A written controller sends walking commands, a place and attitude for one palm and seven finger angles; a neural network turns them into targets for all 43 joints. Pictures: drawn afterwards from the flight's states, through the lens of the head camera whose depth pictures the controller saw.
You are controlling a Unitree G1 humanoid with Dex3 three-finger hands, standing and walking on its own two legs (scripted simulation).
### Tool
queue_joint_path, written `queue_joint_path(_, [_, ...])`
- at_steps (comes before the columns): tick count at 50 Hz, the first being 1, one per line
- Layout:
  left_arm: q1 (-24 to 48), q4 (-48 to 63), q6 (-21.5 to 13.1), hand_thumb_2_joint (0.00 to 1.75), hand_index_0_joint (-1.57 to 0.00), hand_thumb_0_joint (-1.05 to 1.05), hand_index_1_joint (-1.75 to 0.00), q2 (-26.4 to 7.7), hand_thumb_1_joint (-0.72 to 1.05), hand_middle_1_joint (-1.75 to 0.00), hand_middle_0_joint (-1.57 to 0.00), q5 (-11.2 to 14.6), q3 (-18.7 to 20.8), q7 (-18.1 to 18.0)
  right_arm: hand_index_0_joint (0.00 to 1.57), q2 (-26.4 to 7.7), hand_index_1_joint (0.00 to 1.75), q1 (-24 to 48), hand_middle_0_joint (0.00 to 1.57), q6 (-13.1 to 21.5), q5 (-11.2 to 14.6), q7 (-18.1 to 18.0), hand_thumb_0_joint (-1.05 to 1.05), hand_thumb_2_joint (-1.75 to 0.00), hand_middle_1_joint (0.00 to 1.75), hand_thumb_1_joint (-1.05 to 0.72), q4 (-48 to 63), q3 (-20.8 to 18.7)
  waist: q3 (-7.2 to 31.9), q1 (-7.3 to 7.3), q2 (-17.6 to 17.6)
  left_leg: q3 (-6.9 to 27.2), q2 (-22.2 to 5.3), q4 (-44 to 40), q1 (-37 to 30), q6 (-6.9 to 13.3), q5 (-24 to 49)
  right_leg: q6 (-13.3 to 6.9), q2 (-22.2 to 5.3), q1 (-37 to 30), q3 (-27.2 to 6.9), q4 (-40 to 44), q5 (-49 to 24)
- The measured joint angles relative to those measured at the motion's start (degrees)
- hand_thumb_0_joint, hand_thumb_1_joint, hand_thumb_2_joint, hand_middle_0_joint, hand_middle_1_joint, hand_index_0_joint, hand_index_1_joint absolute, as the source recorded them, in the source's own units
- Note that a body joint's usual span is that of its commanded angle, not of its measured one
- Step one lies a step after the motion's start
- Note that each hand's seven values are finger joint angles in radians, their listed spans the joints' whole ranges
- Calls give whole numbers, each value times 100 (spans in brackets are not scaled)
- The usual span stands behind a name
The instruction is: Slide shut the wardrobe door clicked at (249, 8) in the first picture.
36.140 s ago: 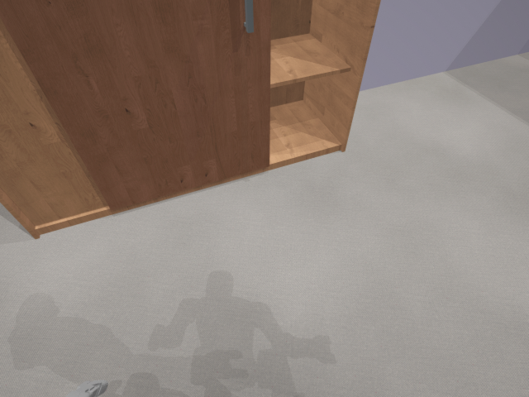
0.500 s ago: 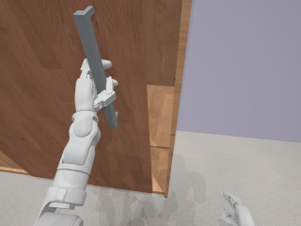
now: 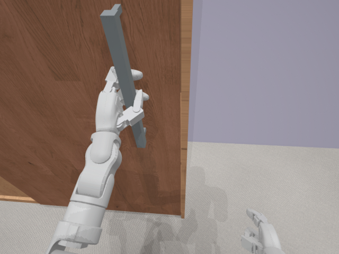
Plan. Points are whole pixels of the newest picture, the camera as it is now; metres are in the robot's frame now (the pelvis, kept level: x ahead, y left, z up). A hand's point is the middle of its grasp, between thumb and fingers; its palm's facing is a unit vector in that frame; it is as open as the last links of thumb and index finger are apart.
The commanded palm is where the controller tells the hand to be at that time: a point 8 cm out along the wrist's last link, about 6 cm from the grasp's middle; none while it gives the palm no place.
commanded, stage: step sideways, sliding the door along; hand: left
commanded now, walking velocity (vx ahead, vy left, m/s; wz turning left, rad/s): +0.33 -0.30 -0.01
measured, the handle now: (132, 92) +0.40 +0.12 +0.19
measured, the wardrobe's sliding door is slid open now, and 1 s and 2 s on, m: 0.00 0.00 0.00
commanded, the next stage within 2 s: stop walking and hold the door there in 1.36 s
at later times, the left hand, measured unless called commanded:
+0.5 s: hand (139, 109) +0.35 +0.09 +0.18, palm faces +0.02 -1.00 -0.06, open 6.2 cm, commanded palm +0.33 +0.12 +0.18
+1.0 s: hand (138, 109) +0.35 +0.09 +0.18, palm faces +0.00 -1.00 -0.06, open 6.2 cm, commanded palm +0.33 +0.13 +0.18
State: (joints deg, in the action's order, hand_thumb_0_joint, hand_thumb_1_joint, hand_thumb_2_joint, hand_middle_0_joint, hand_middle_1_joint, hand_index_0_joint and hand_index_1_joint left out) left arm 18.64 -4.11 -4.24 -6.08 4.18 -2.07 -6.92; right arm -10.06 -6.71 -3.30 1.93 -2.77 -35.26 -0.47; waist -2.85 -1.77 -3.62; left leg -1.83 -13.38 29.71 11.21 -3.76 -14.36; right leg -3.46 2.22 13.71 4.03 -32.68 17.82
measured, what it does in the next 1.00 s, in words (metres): stands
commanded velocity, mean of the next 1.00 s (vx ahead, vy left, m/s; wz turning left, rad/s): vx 0.28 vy -0.30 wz -0.01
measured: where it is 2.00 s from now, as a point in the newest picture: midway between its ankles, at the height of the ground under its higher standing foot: outside the picture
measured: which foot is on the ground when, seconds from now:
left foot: down 0.00-1.00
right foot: down 0.00-1.00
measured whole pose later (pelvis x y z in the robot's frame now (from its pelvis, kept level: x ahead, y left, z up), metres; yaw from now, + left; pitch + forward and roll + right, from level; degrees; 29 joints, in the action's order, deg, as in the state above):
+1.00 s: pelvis +0.00 +0.01 +0.00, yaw +0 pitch -2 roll -1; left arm 18.8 -1.7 -3.7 -6.7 4.7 -3.6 -6.9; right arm -9.7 -6.8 -5.1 2.4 -3.5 -36.1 0.3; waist -4.1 -0.6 -2.7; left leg -2.4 -13.2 32.1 12.0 -3.5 -16.2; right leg -2.7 1.6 13.6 4.1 -33.5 18.4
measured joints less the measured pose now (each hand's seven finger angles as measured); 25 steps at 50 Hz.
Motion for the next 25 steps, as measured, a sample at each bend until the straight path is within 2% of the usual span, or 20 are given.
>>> queue_joint_path(1, [-17, 16, 3, 79, -18, -1, -139, -6, 77, -140, -44, 9, 10, 4, 20, -7, 29, -30, 20, -6, -8, -10, 1, -90, 30, -91, 6, 7, 23, 23, -10, -6, -5, -53, -15, 11, -39, 8, 3, 21, 2, -8, 2])
queue_joint_path(5, [12, 31, 3, 80, -19, -1, -139, -41, 76, -140, -45, 32, 12, 10, 20, -39, 29, -103, 20, -36, -7, -51, 1, -90, 30, -91, -8, 13, -4, 60, -45, -7, -54, -133, -48, -211, -144, 21, 30, 38, 30, -32, 12])
queue_joint_path(10, [25, 34, 38, 80, -20, 0, -139, -40, 76, -140, -45, 30, 33, -21, 20, -53, 29, -146, 20, -52, 11, -75, 1, -90, 30, -91, -65, 23, -48, 69, 5, -62, -29, -90, -66, -35, -75, 14, 18, 2, -21, 8, -32])
queue_joint_path(14, [25, 10, 37, 81, -20, 0, -139, -47, 76, -140, -45, 49, 32, -32, 20, -74, 29, -171, 20, -67, -1, -97, 1, -90, 30, -91, -76, 29, -16, 105, 2, -67, -49, -145, -89, -151, -143, 27, 24, 13, -6, -8, -17])
queue_joint_path(20, [-10, 27, 64, 81, -20, 0, -139, -48, 76, -140, -45, 55, 10, -48, 20, -74, 29, -174, 20, -72, 8, -103, 1, -90, 30, -91, -88, 42, 16, 121, 42, -85, -33, -116, -102, -4, -162, 26, 18, -16, -28, 17, -24])
queue_joint_path(25, [-49, 73, 61, 81, -21, 0, -139, -51, 75, -140, -45, 70, -25, -42, 20, -67, 29, -156, 20, -81, 5, -106, 1, -90, 30, -91, -50, 45, 22, 126, 32, -75, -49, -122, -119, -156, -163, 47, 25, -45, -22, 34, -14])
